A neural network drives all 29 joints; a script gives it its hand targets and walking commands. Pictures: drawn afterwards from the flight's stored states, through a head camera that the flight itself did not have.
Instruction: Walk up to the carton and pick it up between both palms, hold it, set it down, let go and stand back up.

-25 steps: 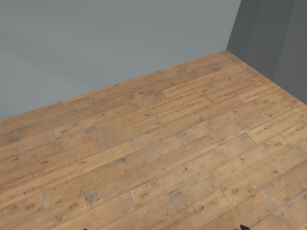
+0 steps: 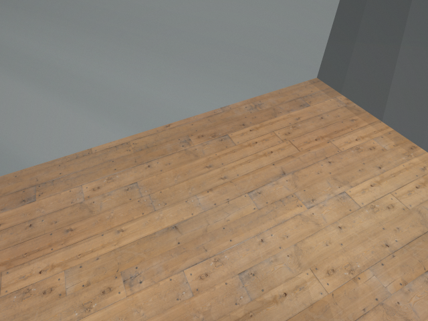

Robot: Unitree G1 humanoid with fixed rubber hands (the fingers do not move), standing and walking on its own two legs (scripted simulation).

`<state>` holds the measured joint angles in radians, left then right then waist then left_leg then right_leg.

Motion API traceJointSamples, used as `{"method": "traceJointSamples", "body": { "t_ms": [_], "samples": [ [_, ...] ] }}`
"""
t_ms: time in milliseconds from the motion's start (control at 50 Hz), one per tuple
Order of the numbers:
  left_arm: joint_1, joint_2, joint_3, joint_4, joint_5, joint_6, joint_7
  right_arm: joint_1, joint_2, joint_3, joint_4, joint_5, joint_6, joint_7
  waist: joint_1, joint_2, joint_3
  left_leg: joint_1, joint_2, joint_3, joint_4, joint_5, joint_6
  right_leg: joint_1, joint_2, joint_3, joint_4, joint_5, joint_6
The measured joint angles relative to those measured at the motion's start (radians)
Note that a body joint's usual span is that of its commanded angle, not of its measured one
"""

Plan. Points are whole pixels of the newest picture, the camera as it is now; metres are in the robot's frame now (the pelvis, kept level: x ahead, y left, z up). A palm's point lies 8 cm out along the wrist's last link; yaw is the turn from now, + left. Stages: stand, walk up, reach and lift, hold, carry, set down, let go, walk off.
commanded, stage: stand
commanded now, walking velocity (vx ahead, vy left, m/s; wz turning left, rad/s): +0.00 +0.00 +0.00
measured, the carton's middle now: out of the picture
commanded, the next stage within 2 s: none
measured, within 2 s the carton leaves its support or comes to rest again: neither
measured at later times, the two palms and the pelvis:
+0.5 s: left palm out of the picture +0.04 +0.24 -0.12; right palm out of the picture +0.05 -0.24 -0.12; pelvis -0.01 +0.00 +0.00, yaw +0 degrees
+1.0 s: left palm out of the picture +0.03 +0.23 -0.12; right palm out of the picture +0.04 -0.24 -0.12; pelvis +0.00 +0.00 +0.01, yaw +1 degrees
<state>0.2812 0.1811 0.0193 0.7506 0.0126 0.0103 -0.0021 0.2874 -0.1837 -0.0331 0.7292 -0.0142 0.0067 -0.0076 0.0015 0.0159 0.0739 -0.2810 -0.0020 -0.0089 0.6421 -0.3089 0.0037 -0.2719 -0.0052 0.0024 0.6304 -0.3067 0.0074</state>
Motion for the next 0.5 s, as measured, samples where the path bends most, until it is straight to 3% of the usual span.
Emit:
{"method": "traceJointSamples", "body": {
  "t_ms": [500],
  "samples": [
    [0.024,0.009,-0.002,0.084,-0.002,-0.004,0.009,0.020,-0.005,-0.001,0.081,0.005,-0.005,-0.006,0.002,-0.003,-0.009,0.006,-0.001,-0.005,-0.044,0.036,0.000,0.010,-0.001,-0.005,-0.047,0.036,0.001]
  ]
}}
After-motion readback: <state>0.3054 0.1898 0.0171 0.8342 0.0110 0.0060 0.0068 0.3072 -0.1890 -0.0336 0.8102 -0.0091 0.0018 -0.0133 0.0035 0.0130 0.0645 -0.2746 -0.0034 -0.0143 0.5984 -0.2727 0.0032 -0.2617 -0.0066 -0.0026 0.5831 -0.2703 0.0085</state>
